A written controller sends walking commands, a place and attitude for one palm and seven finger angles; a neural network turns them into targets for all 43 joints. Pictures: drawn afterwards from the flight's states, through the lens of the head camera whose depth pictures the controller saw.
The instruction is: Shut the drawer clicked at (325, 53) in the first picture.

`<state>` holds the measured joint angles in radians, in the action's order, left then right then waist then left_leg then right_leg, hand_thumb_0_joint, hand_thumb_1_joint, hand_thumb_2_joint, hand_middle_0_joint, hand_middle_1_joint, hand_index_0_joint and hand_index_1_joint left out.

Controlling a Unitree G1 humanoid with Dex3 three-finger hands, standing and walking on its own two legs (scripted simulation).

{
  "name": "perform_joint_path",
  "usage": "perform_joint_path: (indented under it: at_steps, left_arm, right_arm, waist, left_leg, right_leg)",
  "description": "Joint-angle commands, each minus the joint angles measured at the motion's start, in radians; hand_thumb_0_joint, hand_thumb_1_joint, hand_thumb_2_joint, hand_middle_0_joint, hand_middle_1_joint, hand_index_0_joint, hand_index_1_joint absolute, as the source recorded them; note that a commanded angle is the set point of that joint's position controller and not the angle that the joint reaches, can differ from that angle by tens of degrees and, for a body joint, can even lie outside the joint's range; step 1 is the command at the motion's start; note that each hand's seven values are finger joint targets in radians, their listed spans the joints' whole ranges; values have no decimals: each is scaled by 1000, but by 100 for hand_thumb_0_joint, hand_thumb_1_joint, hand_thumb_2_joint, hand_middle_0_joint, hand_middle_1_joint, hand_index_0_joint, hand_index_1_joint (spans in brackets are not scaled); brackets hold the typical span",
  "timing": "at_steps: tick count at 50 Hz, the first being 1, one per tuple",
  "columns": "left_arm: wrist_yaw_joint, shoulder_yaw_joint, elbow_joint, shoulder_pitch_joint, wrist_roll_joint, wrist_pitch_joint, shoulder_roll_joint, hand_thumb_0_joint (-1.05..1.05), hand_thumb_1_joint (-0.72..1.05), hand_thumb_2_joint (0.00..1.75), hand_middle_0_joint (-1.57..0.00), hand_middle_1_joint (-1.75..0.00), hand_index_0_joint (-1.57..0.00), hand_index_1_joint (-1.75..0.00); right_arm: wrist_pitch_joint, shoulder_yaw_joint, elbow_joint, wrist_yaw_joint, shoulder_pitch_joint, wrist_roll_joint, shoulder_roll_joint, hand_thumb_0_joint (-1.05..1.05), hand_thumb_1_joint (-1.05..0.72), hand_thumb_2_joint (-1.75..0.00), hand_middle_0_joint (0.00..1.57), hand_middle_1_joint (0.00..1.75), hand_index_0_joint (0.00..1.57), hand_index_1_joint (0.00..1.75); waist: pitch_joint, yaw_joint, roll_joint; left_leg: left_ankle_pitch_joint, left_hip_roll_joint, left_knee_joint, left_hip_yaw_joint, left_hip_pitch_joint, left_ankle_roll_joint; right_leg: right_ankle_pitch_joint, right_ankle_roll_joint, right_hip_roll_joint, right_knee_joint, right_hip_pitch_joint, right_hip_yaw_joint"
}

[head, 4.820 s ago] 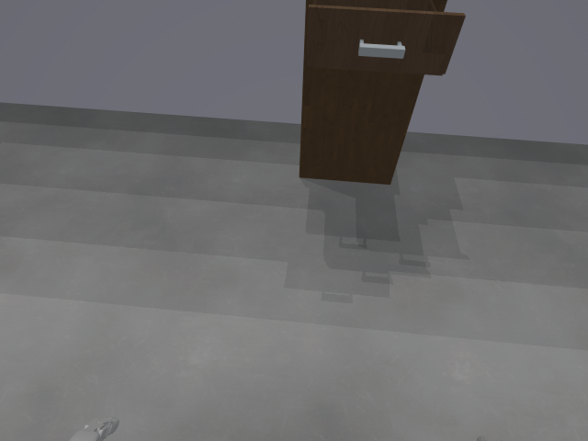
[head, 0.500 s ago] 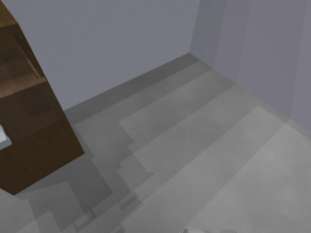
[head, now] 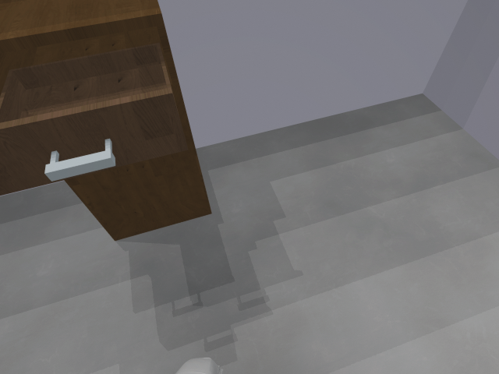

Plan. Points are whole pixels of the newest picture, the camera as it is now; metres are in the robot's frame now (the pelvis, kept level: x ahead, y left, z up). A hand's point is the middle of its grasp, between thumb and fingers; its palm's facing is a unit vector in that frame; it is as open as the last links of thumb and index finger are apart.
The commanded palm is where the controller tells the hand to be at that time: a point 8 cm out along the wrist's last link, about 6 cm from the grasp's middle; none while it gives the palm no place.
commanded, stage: turn to face it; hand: left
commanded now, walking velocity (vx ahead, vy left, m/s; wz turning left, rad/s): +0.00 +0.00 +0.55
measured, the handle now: (81, 157) +0.48 +0.38 +0.04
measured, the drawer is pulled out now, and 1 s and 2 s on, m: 0.30 0.30 0.30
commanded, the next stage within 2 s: take the last steps up to it in 0.52 s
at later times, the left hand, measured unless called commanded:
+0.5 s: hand out of the picture +0.03 +0.24 -0.16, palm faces +0.24 -0.92 -0.30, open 7.4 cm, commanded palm none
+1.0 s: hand out of the picture -0.11 +0.17 -0.17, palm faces +0.43 -0.88 -0.20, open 7.3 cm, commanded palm none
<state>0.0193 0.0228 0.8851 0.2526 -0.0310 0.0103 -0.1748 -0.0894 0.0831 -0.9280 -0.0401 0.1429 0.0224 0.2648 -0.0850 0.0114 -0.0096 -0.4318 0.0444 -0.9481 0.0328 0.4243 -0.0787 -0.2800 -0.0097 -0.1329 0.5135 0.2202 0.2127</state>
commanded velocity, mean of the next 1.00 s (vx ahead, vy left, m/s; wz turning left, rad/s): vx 0.12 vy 0.00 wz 0.22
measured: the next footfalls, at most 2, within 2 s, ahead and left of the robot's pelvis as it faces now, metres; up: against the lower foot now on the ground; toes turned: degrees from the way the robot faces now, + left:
left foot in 0.14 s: +0.01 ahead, +0.15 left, +0.00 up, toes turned +10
right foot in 0.52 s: +0.07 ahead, -0.08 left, +0.00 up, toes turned +10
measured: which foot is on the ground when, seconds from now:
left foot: up 0.00-0.12, down 0.14-0.52, up 0.54-1.00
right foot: down 0.00-0.12, up 0.14-0.50, down 0.52-1.00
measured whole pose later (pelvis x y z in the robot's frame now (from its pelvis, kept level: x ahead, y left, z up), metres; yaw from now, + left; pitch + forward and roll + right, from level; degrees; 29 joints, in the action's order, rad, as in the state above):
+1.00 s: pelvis +0.01 +0.02 +0.00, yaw +20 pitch +0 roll +0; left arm 0.01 0.04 1.09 0.40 -0.03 -0.02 -0.18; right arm -0.01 0.05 -1.04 -0.02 0.22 0.03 0.20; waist -0.01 0.06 0.01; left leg -0.35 0.06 -0.57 0.09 0.24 0.00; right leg -0.24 -0.01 -0.06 0.40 0.15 0.17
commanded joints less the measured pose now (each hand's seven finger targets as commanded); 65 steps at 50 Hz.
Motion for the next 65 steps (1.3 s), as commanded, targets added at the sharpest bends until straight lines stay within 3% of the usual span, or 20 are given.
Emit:
perform_joint_path:
  at_steps: [1, 4, 5, 6, 7, 12, 19, 24, 25, 26, 27, 32, 37, 44, 49, 50, 51, 52, 57, 65]
  left_arm:
    - [12, 86, -35, 68, -1, -9, -269, 0, 90, 90, -20, -30, -20, -30]
    - [8, 90, -20, 52, 8, -1, -264, 0, 90, 90, -20, -30, -20, -30]
    - [4, 90, -28, 50, 17, 4, -245, 0, 90, 90, -20, -30, -20, -30]
    - [-5, 81, -67, 39, 22, 7, -183, 0, 90, 90, -20, -30, -20, -30]
    - [-3, 59, -108, -39, 11, 11, -160, 0, 90, 90, -20, -30, -20, -30]
    - [-8, 67, -38, -33, 16, 24, -163, 0, 90, 90, -20, -30, -20, -30]
    - [-3, 52, -49, -65, 21, 25, -144, 0, 90, 90, -20, -30, -20, -30]
    - [4, 51, -25, 37, 25, -1, -141, 0, 90, 90, -20, -30, -20, -30]
    - [9, 56, -17, 65, 20, -14, -170, 0, 90, 90, -20, -30, -20, -30]
    - [17, 72, -13, 85, 4, -27, -257, 0, 90, 90, -20, -30, -20, -30]
    - [14, 75, -22, 89, 9, -26, -292, 0, 90, 90, -20, -30, -20, -30]
    - [16, 53, -39, -36, 15, -30, -170, 0, 90, 90, -20, -30, -20, -30]
    - [9, 52, 28, 82, 8, -49, -160, 0, 90, 90, -20, -30, -20, -30]
    - [-3, 51, 125, 175, -1, -59, -168, 0, 90, 90, -20, -30, -20, -30]
    - [-12, 49, 167, 127, 13, -46, -151, 0, 90, 90, -20, -30, -20, -30]
    - [-16, 41, 161, 115, 15, -41, -111, 0, 90, 90, -20, -30, -20, -30]
    - [-23, 27, 138, 96, 17, -39, -52, 0, 90, 90, -20, -30, -20, -30]
    - [-26, 24, 95, 35, 10, -44, -49, 0, 90, 90, -20, -30, -20, -30]
    - [-44, 38, 145, 64, 1, -33, -54, 0, 90, 90, -20, -30, -20, -30]
    - [-44, 38, 93, -79, 9, -22, -37, 0, 90, 90, -20, -30, -20, -30]
  right_arm:
    - [48, -5, 119, 7, -99, -13, 40, 0, -90, -90, 20, 30, 20, 30]
    - [60, -3, 101, 12, -19, -11, 58, 0, -90, -90, 20, 30, 20, 30]
    - [70, 10, 89, 14, 38, -8, 108, 0, -90, -90, 20, 30, 20, 30]
    - [79, 38, 86, 21, 93, -1, 224, 0, -90, -90, 20, 30, 20, 30]
    - [69, 48, 63, 26, 162, -8, 276, 0, -90, -90, 20, 30, 20, 30]
    - [79, 8, 89, 50, 1, -2, 149, 0, -90, -90, 20, 30, 20, 30]
    - [70, 12, 69, 48, 42, 1, 147, 0, -90, -90, 20, 30, 20, 30]
    - [65, 13, 64, 45, 18, -4, 134, 0, -90, -90, 20, 30, 20, 30]
    - [68, 8, 63, 42, 28, -11, 100, 0, -90, -90, 20, 30, 20, 30]
    - [71, -4, 73, 37, 54, -20, 32, 0, -90, -90, 20, 30, 20, 30]
    - [59, 1, 85, 42, 42, -14, 46, 0, -90, -90, 20, 30, 20, 30]
    - [36, 4, -1, 29, 89, -1, 40, 0, -90, -90, 20, 30, 20, 30]
    - [52, -2, -12, 17, 44, 9, 27, 0, -90, -90, 20, 30, 20, 30]
    - [83, -19, -19, 12, 2, 2, -17, 0, -90, -90, 20, 30, 20, 30]
    - [115, -32, -91, 29, 169, -2, -29, 0, -90, -90, 20, 30, 20, 30]
    - [123, -23, -116, 41, 245, -2, 17, 0, -90, -90, 20, 30, 20, 30]
    - [125, -4, -136, 50, 328, 7, 97, 0, -90, -90, 20, 30, 20, 30]
    - [120, 3, -137, 60, 388, 9, 148, 0, -90, -90, 20, 30, 20, 30]
    - [153, -30, -112, 68, 238, -3, 19, 0, -90, -90, 20, 30, 20, 30]
    - [169, -29, -165, 74, 336, -3, 4, 0, -90, -90, 20, 30, 20, 30]
  waist:
    - [136, 52, 241]
    - [177, 11, 205]
    - [206, -26, 95]
    - [229, -62, -212]
    - [205, -98, -264]
    - [91, -16, -162]
    - [100, -37, -145]
    - [134, 12, -121]
    - [144, 25, -40]
    - [162, 22, 218]
    - [158, 35, 267]
    - [71, -22, 148]
    - [26, 26, 152]
    - [24, 56, 159]
    - [41, -28, 92]
    - [41, -66, -45]
    - [12, -101, -256]
    - [-31, -121, -234]
    - [-73, -24, -96]
    - [-81, -37, -100]
  left_leg:
    - [-41, -20, 189, 64, -2, 21]
    - [144, -35, 461, 88, -177, 42]
    - [295, 16, 571, 34, -344, 65]
    - [635, 273, 587, -298, -526, 178]
    - [901, 397, 573, -378, -509, 289]
    - [702, 192, 589, -190, -291, 230]
    - [597, 185, 597, -243, -286, 255]
    - [587, 139, 487, -257, -203, 206]
    - [460, 86, 409, -222, -128, 154]
    - [142, -52, 219, -78, 43, 74]
    - [-164, -82, 38, -91, 54, 59]
    - [58, -28, -238, -86, 77, 40]
    - [102, 14, -99, -36, 110, 35]
    - [30, 22, 205, 36, 22, 68]
    - [149, -20, 528, 116, -357, 84]
    - [50, 54, 589, 10, -480, 103]
    - [-165, 262, 730, -286, -520, 179]
    - [-211, 378, 826, -465, -484, 254]
    - [124, 248, 830, -181, -337, 230]
    - [478, 236, 786, -45, -406, 246]
  right_leg:
    - [499, -124, -251, -98, -179, -162]
    - [473, -49, -214, 31, -138, -75]
    - [368, 1, -193, 162, -12, -43]
    - [-87, 82, -61, 376, 286, -9]
    - [-392, 97, -9, 527, 403, -84]
    - [-140, 96, 13, 619, 334, -185]
    - [-163, 89, 66, 362, 220, -175]
    - [37, 66, 106, -15, -30, -155]
    - [145, 56, 48, -145, -143, -208]
    - [310, -25, -187, -198, -253, -458]
    - [382, -133, -329, -222, -147, -538]
    - [252, -114, -151, -233, -47, -296]
    - [-93, -112, -165, -339, -97, -321]
    - [-190, -148, -185, -382, -117, -337]
    - [-246, -86, -85, -246, 96, -212]
    - [-267, -53, -40, -117, 228, -173]
    - [-243, -8, 59, 134, 389, -67]
    - [-265, -2, 91, 329, 485, -81]
    - [4, 9, 14, 564, 448, -182]
    - [91, 30, 6, 385, 478, -144]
